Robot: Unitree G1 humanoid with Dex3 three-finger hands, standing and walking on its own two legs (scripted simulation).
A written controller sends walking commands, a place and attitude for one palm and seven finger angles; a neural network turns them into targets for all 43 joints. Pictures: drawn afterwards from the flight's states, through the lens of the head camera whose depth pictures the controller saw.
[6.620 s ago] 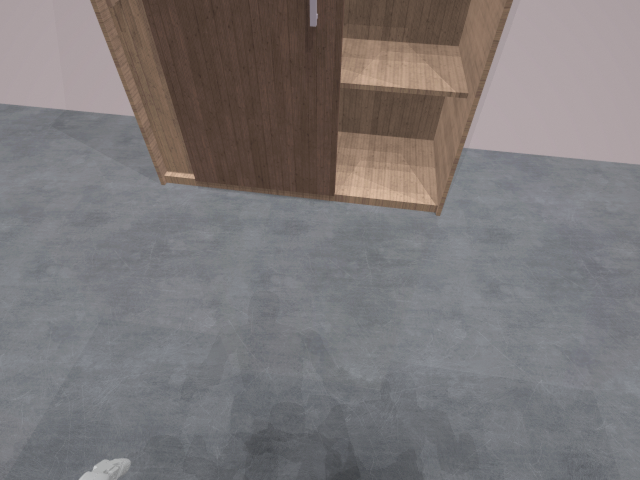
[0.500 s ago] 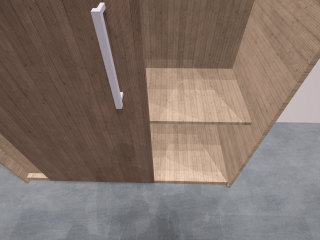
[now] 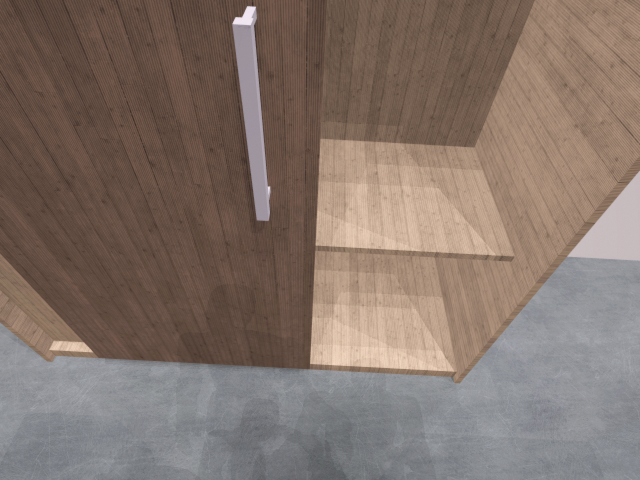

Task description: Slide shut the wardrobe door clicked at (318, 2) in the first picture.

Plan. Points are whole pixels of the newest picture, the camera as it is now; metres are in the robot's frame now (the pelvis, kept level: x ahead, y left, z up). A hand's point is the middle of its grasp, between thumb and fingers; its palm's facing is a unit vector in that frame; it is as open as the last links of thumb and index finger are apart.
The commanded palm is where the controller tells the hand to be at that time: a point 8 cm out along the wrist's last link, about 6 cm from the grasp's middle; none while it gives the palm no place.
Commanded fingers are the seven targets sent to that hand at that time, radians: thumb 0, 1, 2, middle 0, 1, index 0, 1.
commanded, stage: come to a stop and stand still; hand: left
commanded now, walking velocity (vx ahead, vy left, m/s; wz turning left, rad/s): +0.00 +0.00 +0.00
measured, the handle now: (257, 130) +0.51 +0.13 +0.17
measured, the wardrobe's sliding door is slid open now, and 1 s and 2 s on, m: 0.47 0.47 0.47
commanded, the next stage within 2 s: look again from close up in 0.22 s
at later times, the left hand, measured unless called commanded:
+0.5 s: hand out of the picture -0.01 +0.17 -0.18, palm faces +0.03 -0.98 -0.18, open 7.4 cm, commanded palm none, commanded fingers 0.00 0.90 0.90 -0.20 -0.30 -0.20 -0.30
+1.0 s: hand out of the picture -0.02 +0.14 -0.17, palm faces +0.05 -0.98 -0.17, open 7.4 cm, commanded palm none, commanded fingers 0.00 0.90 0.90 -0.20 -0.30 -0.20 -0.30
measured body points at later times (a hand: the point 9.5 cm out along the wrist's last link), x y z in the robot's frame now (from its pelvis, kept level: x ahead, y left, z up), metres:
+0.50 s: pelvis +0.00 +0.00 +0.00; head +0.01 +0.01 +0.45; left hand -0.01 +0.22 -0.16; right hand +0.01 -0.22 -0.16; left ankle -0.01 +0.09 -0.74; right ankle -0.04 -0.13 -0.74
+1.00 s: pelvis +0.00 -0.02 +0.00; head +0.01 -0.01 +0.45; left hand -0.02 +0.20 -0.16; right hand -0.01 -0.23 -0.16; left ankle -0.01 +0.09 -0.74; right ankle -0.04 -0.13 -0.74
